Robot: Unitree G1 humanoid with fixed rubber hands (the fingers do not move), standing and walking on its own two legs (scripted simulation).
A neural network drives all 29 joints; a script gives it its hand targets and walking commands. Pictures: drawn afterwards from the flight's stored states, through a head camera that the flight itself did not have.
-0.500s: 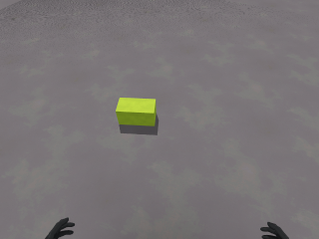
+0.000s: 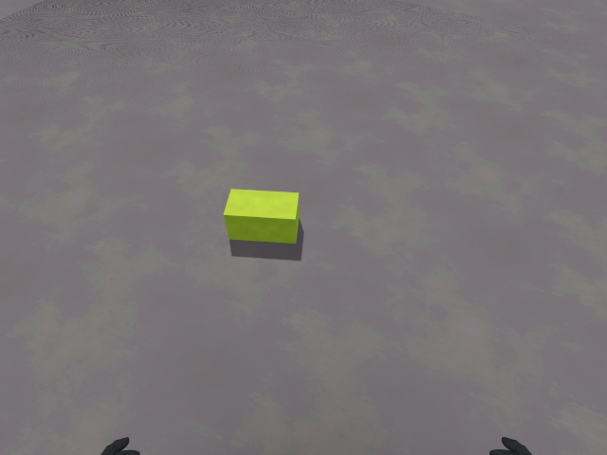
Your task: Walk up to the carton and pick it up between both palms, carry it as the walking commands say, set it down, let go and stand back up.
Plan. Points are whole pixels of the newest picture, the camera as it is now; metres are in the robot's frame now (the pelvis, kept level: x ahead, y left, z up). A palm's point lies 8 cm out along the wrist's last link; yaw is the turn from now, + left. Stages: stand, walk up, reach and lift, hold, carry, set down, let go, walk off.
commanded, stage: stand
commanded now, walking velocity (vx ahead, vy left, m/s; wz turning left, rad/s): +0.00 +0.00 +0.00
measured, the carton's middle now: (263, 216) +1.11 +0.21 -0.69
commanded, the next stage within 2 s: walk up in 1.16 s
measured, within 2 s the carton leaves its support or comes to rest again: neither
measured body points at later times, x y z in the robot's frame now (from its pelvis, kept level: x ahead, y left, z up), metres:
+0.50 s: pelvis +0.00 -0.01 +0.01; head +0.01 -0.01 +0.46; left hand +0.09 +0.29 -0.12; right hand +0.10 -0.30 -0.12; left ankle +0.01 +0.11 -0.73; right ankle +0.01 -0.14 -0.73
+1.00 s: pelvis +0.01 -0.01 +0.01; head +0.01 -0.01 +0.46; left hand +0.09 +0.29 -0.11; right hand +0.09 -0.31 -0.12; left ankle +0.01 +0.11 -0.73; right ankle +0.01 -0.14 -0.73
